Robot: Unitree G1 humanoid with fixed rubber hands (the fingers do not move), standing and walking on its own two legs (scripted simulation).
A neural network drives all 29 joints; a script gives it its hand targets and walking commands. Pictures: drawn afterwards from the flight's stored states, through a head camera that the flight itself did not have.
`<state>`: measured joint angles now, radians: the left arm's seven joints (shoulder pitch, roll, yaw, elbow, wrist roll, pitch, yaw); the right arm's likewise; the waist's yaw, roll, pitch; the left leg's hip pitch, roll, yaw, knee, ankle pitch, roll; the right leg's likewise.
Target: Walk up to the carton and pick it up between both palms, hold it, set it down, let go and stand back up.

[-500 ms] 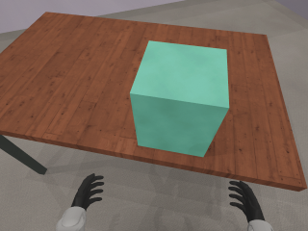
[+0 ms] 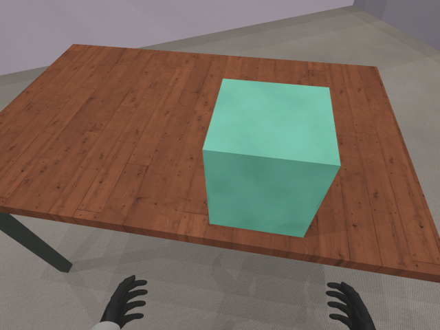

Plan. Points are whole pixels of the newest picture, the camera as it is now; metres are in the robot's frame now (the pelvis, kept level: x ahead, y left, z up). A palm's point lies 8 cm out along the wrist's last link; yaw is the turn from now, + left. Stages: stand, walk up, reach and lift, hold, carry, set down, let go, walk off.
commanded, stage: set down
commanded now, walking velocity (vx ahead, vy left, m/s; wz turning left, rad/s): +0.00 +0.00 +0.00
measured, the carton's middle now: (264, 161) +0.43 -0.05 +0.04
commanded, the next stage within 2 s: let go in 0.20 s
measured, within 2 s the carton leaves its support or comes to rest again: neither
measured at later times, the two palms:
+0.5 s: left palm out of the picture +0.10 +0.19 -0.08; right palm out of the picture +0.11 -0.25 -0.09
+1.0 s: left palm out of the picture +0.03 +0.21 -0.12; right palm out of the picture +0.04 -0.27 -0.13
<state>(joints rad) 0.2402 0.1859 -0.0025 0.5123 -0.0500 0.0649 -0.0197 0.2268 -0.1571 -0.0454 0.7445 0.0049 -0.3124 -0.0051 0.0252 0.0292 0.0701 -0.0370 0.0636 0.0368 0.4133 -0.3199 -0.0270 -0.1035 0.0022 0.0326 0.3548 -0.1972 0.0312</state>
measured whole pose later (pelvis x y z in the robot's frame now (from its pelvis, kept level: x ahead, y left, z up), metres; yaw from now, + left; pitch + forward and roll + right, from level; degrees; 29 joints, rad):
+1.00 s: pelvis -0.04 -0.03 -0.01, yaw +4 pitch +0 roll -1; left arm 0.29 0.21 0.03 0.70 0.04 0.00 -0.02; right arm 0.31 -0.21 -0.04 0.79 -0.03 0.02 0.03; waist 0.01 0.01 0.04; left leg -0.23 0.08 -0.02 0.53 -0.30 -0.06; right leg -0.28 0.01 -0.04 0.50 -0.21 -0.01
